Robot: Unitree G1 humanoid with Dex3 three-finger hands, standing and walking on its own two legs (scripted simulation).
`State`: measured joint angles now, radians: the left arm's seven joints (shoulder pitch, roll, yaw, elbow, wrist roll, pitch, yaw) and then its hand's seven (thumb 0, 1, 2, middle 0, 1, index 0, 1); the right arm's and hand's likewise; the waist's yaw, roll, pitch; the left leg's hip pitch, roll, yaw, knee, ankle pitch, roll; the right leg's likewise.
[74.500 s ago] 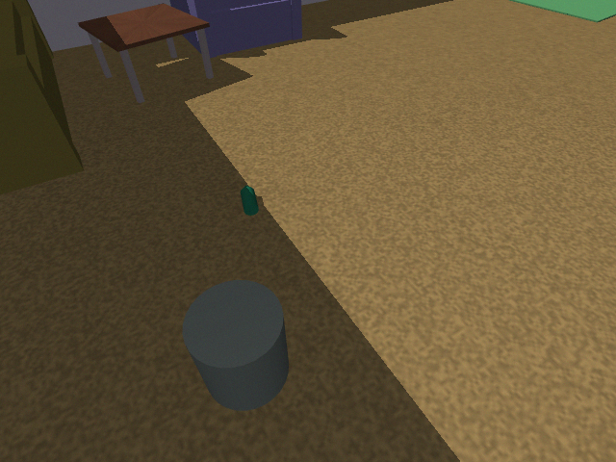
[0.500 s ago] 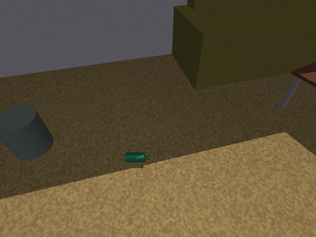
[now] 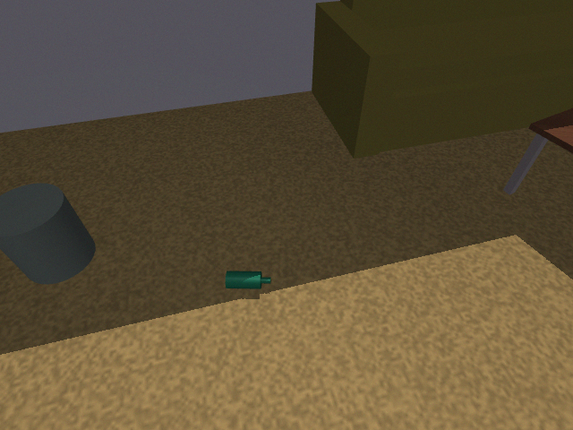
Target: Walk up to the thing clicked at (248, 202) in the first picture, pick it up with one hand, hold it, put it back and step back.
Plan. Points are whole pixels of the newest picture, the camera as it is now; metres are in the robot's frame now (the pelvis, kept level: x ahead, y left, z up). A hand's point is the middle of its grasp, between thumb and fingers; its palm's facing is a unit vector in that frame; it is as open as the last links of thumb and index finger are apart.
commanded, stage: stand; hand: left
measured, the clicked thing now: (248, 280) +0.86 +0.20 -0.75
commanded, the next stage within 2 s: walk up in 0.14 s
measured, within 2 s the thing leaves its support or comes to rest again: neither
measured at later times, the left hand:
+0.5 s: hand out of the picture +0.09 +0.27 -0.16, palm faces +0.06 -0.92 -0.38, open 7.4 cm
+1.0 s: hand (127, 382) +0.26 +0.29 -0.14, palm faces +0.03 -0.92 -0.39, open 7.4 cm
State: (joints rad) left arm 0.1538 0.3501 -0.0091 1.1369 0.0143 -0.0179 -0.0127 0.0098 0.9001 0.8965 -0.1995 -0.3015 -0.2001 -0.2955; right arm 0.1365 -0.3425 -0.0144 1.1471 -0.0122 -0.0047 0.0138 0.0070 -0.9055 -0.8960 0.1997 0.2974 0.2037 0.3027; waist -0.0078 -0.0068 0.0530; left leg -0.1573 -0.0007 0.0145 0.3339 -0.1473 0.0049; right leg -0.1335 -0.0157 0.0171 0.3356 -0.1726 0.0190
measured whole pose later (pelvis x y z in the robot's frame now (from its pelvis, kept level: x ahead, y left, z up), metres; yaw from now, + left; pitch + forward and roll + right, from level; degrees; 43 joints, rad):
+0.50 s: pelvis +0.09 -0.01 -0.01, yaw +2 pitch -2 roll -1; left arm 0.32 0.39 0.08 0.99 0.03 -0.06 -0.03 0.01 0.90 0.90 -0.20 -0.30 -0.20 -0.30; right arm 0.21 -0.42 -0.08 0.97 -0.02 -0.02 0.04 0.01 -0.91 -0.90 0.20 0.30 0.20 0.30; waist 0.04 0.03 0.08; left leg -0.42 0.01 -0.02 0.84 -0.41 0.02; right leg 0.01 0.01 -0.04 0.38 -0.34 -0.01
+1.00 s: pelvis +0.25 +0.00 -0.01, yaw +3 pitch -4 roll +1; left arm 0.36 0.44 0.10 0.88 0.04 -0.02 -0.09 0.01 0.90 0.90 -0.20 -0.30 -0.20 -0.30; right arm 0.32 -0.42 -0.08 0.86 -0.02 -0.05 0.04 0.01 -0.90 -0.90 0.20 0.30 0.21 0.30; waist 0.00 0.00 0.04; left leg -0.22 0.02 0.04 0.54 -0.26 0.03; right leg -0.38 -0.10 -0.02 0.69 -0.30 -0.02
